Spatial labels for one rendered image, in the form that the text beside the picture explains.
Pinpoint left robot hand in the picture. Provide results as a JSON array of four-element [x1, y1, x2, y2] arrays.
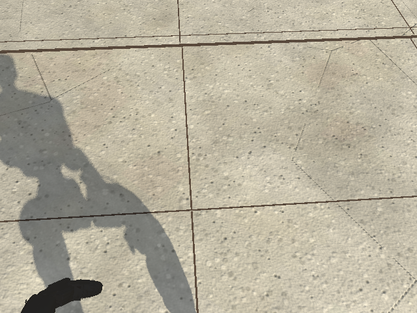
[[21, 278, 103, 313]]

